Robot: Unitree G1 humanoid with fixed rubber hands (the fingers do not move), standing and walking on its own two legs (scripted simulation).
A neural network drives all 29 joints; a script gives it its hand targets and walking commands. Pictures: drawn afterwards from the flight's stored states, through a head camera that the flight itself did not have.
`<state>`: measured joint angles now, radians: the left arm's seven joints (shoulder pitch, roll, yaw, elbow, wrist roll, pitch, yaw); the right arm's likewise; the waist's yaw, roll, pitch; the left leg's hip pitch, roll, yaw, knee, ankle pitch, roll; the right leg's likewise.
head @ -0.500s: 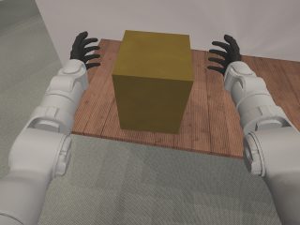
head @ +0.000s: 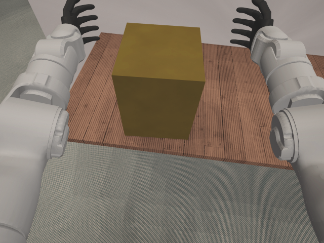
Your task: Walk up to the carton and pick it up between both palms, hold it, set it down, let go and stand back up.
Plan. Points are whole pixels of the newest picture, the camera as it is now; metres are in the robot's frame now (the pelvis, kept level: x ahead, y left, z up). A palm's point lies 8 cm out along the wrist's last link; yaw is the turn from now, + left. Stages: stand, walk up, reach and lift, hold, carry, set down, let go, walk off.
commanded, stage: reach and lift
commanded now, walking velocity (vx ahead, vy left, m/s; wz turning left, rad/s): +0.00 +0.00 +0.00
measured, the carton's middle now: (159, 85) +0.53 +0.01 +0.05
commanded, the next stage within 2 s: none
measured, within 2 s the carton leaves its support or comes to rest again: neither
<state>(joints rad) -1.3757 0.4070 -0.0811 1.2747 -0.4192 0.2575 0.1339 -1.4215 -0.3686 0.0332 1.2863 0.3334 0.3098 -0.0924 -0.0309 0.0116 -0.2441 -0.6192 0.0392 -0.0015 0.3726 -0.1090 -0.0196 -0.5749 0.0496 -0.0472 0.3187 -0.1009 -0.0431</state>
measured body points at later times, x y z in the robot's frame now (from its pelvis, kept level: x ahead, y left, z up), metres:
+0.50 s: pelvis +0.00 +0.00 +0.00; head +0.11 +0.01 +0.43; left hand +0.52 +0.19 +0.11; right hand +0.52 -0.17 +0.12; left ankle +0.02 +0.13 -0.74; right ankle +0.01 -0.09 -0.74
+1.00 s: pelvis -0.06 +0.01 +0.00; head +0.20 +0.01 +0.35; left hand +0.53 +0.17 +0.05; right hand +0.53 -0.15 +0.04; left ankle +0.02 +0.13 -0.74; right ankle +0.01 -0.09 -0.74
